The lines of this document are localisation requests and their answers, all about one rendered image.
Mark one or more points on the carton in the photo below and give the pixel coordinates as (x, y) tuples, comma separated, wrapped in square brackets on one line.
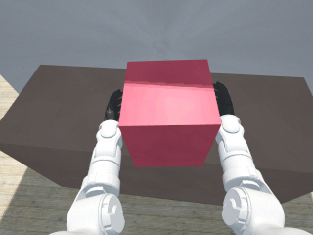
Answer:
[(169, 115)]

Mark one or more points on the right robot forearm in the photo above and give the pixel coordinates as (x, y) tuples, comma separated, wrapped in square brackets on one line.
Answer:
[(236, 160)]

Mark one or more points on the robot right upper arm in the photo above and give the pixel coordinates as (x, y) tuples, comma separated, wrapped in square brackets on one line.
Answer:
[(252, 212)]

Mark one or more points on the right robot hand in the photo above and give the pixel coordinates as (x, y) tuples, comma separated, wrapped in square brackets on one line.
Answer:
[(224, 102)]

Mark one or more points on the pedestal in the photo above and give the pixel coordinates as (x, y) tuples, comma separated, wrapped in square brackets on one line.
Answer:
[(52, 128)]

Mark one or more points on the robot left upper arm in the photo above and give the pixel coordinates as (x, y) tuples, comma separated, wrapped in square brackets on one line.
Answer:
[(97, 215)]

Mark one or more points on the left robot forearm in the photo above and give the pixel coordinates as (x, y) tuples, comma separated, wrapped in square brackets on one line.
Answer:
[(103, 174)]

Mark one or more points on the left robot hand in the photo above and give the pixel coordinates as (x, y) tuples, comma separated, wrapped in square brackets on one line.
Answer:
[(113, 107)]

